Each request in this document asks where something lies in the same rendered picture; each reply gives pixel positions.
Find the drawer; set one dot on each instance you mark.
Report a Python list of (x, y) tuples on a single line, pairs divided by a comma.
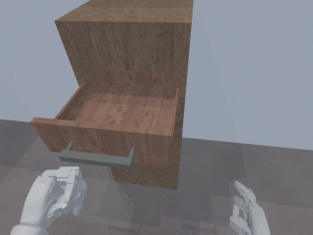
[(114, 110)]

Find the robot right hand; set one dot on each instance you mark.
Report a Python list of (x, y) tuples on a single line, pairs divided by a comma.
[(251, 212)]

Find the robot left hand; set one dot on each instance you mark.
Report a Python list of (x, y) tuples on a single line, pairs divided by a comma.
[(64, 185)]

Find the cabinet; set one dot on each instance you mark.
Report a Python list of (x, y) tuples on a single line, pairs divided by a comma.
[(133, 35)]

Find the left robot forearm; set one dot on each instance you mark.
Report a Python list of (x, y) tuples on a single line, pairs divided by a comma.
[(28, 229)]

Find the handle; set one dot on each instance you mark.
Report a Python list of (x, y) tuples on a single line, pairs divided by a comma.
[(85, 158)]

